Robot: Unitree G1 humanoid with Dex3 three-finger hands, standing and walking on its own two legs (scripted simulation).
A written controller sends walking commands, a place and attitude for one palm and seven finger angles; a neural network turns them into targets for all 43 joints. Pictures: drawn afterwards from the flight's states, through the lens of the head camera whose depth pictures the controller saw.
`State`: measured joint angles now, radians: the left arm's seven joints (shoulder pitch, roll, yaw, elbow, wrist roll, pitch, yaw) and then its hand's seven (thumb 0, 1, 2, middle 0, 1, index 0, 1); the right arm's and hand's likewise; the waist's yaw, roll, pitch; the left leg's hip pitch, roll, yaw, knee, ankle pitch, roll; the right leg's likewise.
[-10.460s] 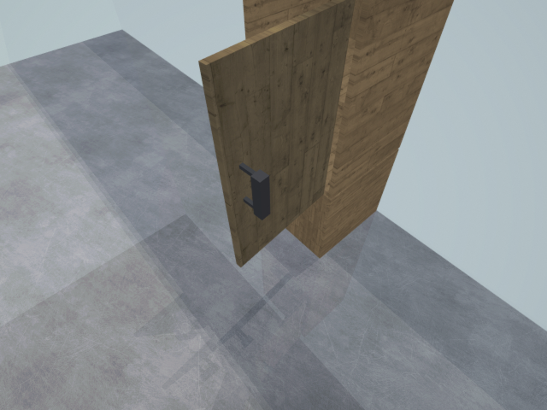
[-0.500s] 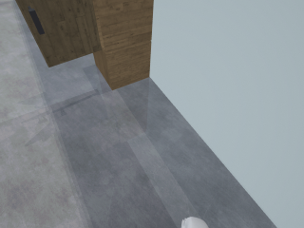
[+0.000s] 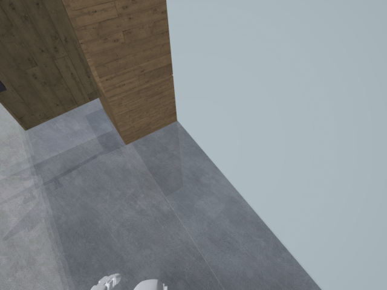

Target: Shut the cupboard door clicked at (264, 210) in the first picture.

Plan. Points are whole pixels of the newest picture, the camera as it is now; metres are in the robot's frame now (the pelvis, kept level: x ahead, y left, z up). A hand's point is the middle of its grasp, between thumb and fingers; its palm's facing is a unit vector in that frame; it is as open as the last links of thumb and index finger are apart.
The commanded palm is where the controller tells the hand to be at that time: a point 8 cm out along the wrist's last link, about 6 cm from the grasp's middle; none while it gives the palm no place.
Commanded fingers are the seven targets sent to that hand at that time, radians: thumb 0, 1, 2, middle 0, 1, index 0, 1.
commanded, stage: walk to a spot facing it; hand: left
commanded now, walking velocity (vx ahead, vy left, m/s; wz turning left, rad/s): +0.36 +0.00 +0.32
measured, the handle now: out of the picture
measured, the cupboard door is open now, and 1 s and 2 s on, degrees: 95 95 95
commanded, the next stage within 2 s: turn to face it in 0.38 s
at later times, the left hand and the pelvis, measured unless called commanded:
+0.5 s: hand (100, 268) +0.20 +0.24 -0.18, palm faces +0.19 -0.97 -0.14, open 7.4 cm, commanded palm none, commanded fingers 0.00 0.90 0.90 -0.20 -0.30 -0.20 -0.30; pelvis +0.23 +0.07 +0.00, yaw +6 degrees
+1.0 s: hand (112, 182) +0.43 +0.24 -0.16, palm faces +0.32 -0.92 -0.20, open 7.4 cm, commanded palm none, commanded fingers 0.00 0.90 0.90 -0.20 -0.30 -0.20 -0.30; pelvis +0.37 +0.04 +0.00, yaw +21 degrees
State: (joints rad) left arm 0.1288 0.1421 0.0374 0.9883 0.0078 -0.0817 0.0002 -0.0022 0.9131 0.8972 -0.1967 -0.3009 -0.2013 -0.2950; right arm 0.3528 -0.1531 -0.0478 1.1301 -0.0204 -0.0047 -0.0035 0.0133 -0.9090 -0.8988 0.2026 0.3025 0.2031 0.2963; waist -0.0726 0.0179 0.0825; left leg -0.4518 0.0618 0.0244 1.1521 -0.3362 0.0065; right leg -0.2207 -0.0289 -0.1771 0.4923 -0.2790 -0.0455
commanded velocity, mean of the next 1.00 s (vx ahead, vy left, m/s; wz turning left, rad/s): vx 0.14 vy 0.00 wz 0.40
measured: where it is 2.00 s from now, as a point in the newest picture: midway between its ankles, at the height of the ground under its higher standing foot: (177, 242)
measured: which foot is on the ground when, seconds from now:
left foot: up 0.00-0.28, down 0.30-0.80, up 0.82-1.00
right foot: down 0.00-0.30, up 0.32-0.76, down 0.78-1.00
